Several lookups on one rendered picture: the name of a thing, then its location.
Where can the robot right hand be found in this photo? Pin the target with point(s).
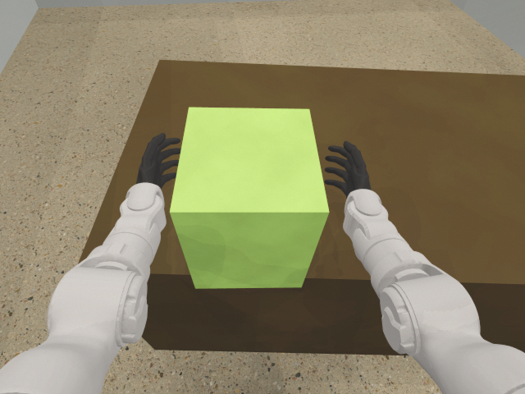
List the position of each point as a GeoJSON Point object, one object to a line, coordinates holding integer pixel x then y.
{"type": "Point", "coordinates": [356, 176]}

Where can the left robot upper arm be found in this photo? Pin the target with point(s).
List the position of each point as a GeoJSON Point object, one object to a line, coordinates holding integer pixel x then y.
{"type": "Point", "coordinates": [96, 312]}

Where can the right robot upper arm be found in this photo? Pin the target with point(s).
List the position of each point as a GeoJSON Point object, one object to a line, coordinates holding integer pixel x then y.
{"type": "Point", "coordinates": [433, 320]}

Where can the robot left forearm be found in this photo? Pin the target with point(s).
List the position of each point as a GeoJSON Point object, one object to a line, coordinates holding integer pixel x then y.
{"type": "Point", "coordinates": [134, 240]}

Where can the robot left hand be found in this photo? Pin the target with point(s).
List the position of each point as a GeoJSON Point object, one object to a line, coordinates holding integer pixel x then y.
{"type": "Point", "coordinates": [152, 168]}

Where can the robot right forearm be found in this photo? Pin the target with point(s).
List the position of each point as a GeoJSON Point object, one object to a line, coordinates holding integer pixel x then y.
{"type": "Point", "coordinates": [384, 253]}

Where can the carton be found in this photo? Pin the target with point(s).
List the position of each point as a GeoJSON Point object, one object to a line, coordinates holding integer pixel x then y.
{"type": "Point", "coordinates": [249, 202]}

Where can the pedestal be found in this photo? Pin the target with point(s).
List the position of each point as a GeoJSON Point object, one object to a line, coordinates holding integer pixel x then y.
{"type": "Point", "coordinates": [444, 151]}

